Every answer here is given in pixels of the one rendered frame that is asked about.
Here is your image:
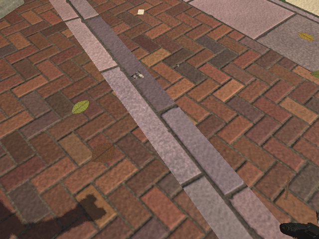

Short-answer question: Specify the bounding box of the right robot hand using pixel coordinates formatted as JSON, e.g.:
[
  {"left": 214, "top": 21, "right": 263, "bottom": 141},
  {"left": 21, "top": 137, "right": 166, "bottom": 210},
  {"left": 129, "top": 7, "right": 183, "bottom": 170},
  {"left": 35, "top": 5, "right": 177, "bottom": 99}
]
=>
[{"left": 279, "top": 222, "right": 319, "bottom": 239}]

